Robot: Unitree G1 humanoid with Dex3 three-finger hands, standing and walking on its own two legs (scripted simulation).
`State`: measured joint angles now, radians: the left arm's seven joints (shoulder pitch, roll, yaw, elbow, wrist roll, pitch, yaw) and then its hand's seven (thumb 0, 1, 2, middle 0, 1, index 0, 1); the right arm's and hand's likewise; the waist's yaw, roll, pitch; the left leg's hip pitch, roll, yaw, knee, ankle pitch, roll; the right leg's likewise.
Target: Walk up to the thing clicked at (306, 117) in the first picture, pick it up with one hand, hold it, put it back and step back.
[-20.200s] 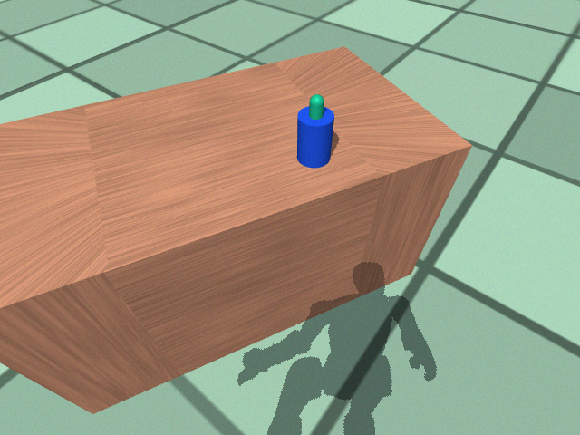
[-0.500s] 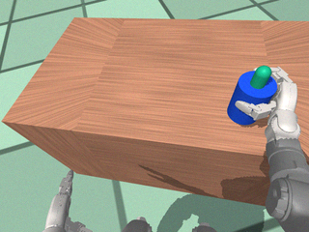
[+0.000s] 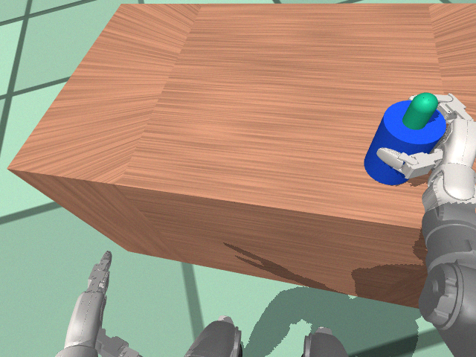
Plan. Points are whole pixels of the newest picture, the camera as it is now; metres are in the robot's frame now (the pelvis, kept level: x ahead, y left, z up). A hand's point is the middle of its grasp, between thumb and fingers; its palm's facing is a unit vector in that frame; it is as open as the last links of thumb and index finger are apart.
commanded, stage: lower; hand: right
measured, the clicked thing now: (405, 136) +0.49 -0.20 +0.05
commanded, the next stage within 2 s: loosen in 0.12 s
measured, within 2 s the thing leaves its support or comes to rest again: rests again in 0.08 s
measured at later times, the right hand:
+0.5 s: hand (415, 136) +0.49 -0.22 +0.04, palm faces +0.24 +0.97 +0.01, open 11.8 cm
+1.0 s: hand (420, 132) +0.49 -0.22 +0.05, palm faces +0.24 +0.97 +0.00, open 16.5 cm
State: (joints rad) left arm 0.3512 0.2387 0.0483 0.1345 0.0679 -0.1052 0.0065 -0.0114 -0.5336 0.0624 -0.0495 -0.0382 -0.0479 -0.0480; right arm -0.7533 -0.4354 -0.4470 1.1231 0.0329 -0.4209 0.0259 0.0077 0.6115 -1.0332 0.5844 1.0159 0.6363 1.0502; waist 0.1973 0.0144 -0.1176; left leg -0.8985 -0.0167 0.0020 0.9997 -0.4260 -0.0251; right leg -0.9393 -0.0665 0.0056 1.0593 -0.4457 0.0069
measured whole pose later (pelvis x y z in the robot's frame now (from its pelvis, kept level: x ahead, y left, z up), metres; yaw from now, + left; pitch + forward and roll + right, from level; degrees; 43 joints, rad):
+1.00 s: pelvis +0.00 +0.00 -0.01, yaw +0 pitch +20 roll +3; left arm 0.38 0.25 0.05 0.03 0.06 -0.03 -0.01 -0.01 -0.52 0.05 -0.05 -0.04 -0.06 -0.05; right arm -0.76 -0.46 -0.50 1.07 0.02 -0.42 0.05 -0.01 0.57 -0.14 0.26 0.22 0.26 0.22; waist 0.21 0.01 -0.13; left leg -0.96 -0.02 0.01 1.06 -0.46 -0.02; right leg -1.00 -0.07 0.02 1.12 -0.47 0.01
